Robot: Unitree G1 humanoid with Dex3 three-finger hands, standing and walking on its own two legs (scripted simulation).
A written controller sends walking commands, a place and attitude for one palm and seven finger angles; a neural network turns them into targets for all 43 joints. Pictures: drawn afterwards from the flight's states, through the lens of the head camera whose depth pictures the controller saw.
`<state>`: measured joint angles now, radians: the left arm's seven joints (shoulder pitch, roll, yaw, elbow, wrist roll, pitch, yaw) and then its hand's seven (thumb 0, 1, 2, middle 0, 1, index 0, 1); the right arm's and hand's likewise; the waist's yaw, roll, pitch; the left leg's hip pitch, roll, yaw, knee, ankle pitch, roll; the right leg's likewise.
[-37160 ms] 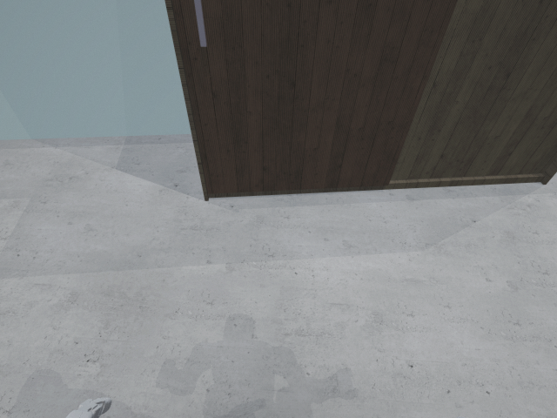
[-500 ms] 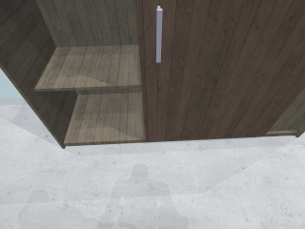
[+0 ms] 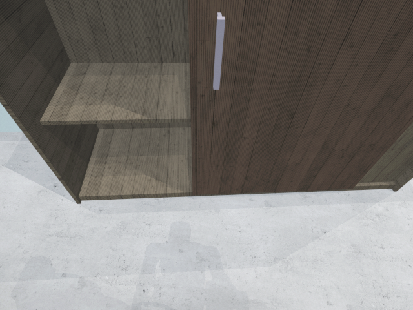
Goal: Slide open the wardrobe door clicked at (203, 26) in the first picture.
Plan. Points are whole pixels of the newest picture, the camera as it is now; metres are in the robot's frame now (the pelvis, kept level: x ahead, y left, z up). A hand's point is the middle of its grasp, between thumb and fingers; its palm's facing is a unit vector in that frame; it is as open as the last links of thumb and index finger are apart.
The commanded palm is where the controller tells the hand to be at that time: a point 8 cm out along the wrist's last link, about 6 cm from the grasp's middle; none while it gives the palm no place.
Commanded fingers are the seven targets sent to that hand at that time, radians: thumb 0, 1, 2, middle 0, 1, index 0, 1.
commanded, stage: look to check the result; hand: left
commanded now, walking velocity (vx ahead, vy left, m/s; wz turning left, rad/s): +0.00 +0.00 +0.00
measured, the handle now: (217, 53) +0.75 +0.01 +0.11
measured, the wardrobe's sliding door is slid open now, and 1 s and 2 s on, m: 0.61 0.61 0.61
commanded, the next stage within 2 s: stand and wait in 0.46 s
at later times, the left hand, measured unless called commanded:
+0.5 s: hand out of the picture +0.02 +0.17 -0.18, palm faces -0.01 -0.99 -0.17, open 7.3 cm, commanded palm none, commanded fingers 0.00 0.90 0.90 -0.20 -0.30 -0.20 -0.30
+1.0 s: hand out of the picture +0.02 +0.17 -0.18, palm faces -0.01 -0.99 -0.17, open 7.3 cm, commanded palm none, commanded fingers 0.00 0.90 0.90 -0.20 -0.30 -0.20 -0.30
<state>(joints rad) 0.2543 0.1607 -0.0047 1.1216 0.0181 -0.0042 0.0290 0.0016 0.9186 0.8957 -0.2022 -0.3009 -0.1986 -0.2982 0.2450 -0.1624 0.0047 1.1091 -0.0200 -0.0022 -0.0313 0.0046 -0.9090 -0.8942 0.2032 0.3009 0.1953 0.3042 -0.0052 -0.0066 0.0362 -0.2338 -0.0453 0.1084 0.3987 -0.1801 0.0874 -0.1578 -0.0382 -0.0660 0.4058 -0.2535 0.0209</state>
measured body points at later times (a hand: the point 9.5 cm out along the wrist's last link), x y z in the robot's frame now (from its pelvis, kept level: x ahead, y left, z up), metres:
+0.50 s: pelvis +0.02 +0.01 +0.00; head +0.05 +0.02 +0.45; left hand +0.02 +0.23 -0.17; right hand +0.02 -0.22 -0.16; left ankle +0.02 +0.06 -0.74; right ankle -0.03 -0.13 -0.74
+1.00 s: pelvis +0.03 +0.01 +0.00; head +0.05 +0.01 +0.45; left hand +0.02 +0.22 -0.17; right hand +0.02 -0.22 -0.16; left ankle +0.02 +0.06 -0.74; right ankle -0.03 -0.13 -0.74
